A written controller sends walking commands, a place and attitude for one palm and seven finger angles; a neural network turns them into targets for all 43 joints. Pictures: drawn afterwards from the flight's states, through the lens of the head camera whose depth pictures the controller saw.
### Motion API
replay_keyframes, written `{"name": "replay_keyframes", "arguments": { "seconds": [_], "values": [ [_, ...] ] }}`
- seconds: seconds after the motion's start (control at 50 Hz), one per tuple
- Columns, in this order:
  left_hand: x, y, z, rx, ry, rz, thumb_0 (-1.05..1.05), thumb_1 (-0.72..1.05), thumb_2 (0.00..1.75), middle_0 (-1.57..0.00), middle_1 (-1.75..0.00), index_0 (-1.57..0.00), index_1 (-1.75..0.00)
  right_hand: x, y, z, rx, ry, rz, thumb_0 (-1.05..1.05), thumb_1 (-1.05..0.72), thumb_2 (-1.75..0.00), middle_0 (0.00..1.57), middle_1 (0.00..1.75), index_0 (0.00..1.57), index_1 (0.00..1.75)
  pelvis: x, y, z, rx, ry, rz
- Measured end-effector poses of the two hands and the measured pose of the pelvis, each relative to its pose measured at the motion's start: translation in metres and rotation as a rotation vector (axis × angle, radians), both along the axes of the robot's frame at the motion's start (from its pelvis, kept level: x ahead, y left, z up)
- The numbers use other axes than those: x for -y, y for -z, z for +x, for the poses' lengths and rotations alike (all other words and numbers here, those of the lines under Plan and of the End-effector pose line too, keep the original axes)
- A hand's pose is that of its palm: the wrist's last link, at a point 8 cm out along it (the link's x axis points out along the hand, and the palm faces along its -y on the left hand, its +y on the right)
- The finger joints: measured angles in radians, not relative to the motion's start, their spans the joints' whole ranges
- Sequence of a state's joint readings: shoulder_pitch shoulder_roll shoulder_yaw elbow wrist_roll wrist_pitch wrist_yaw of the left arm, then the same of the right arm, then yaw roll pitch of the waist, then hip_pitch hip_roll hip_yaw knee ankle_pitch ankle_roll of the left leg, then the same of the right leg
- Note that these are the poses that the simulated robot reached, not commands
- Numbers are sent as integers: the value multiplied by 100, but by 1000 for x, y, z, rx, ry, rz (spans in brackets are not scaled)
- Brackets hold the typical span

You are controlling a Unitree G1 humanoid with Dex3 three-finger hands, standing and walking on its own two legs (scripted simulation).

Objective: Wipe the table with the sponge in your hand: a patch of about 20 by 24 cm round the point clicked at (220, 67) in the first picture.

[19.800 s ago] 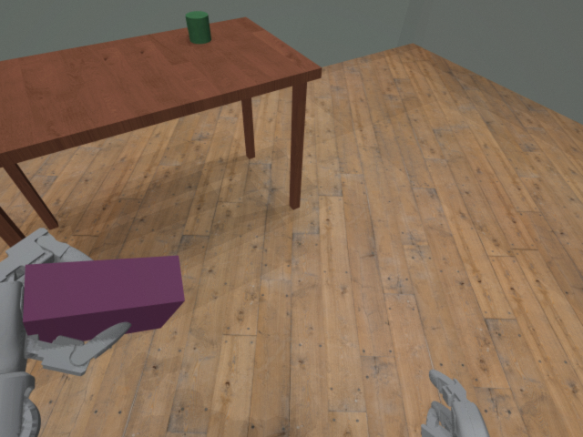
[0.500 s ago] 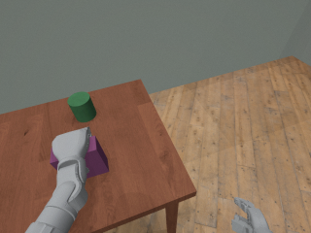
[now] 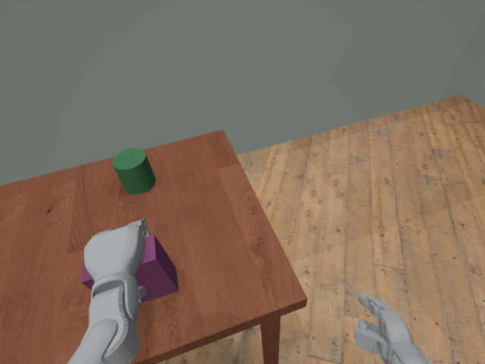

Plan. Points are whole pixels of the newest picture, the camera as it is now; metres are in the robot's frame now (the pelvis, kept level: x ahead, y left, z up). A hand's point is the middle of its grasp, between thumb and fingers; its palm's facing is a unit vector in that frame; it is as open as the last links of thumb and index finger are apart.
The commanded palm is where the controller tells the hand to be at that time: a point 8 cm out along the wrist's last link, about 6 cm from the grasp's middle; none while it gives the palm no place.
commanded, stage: wipe back along the middle lane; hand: left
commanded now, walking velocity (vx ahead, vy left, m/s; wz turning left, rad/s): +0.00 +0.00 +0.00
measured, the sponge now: (139, 279) +0.26 +0.23 -0.01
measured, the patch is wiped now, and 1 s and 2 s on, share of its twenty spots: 0.80 0.85 0.95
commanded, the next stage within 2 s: slide across to the third lane in 0.22 s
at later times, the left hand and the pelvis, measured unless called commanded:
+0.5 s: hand (133, 274) +0.25 +0.22 +0.03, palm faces -0.01 -0.07 -1.00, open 9.4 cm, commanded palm +0.22 +0.20 +0.07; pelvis -0.01 -0.01 +0.00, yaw +0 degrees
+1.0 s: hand (154, 265) +0.26 +0.19 +0.03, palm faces -0.01 -0.06 -1.00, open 9.4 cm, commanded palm +0.23 +0.15 +0.08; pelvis -0.02 -0.01 +0.00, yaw +2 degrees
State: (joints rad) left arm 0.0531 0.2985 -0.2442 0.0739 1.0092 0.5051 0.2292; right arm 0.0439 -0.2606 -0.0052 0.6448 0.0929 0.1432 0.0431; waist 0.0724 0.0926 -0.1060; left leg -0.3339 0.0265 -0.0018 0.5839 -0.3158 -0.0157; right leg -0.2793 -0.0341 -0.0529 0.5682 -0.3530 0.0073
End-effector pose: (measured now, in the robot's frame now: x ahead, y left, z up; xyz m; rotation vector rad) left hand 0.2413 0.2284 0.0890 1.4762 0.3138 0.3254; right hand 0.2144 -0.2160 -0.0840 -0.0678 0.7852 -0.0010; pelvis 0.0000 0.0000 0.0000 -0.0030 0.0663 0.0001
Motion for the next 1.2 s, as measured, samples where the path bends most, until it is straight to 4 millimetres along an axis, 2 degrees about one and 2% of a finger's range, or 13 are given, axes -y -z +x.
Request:
{"name": "replay_keyframes", "arguments": {
  "seconds": [0.2,0.64,0.86,1.02,1.1,1.2],
  "values": [
    [7,0,-20,8,6,-15,3,-44,110,-73,-147,-75,-148,-3,-6,3,33,-16,6,1,-91,-90,20,30,20,30,2,1,-6,18,3,2],
    [10,2,-9,-49,5,-1,1,-45,110,-75,-145,-78,-144,11,6,-18,2,9,-21,1,-91,-90,20,30,20,30,9,0,-15,26,-10,5],
    [25,1,-4,-37,40,3,0,-46,111,-76,-145,-79,-143,-1,5,-10,18,-23,9,1,-91,-90,20,30,20,30,8,0,-19,31,-22,6],
    [45,0,5,-28,76,11,-1,-47,111,-76,-145,-79,-141,-12,0,-1,39,-55,35,1,-91,-90,20,30,20,30,9,0,-23,31,-27,7],
    [58,0,9,-21,99,9,-1,-47,111,-77,-145,-80,-140,-13,-3,0,44,-63,48,1,-91,-90,20,30,20,30,10,1,-24,34,-26,8],
    [61,1,12,-18,82,-11,0,-47,111,-77,-145,-80,-140,-10,-5,-3,38,-57,45,1,-91,-90,20,30,20,30,13,1,-26,38,-17,9]
  ]
}}
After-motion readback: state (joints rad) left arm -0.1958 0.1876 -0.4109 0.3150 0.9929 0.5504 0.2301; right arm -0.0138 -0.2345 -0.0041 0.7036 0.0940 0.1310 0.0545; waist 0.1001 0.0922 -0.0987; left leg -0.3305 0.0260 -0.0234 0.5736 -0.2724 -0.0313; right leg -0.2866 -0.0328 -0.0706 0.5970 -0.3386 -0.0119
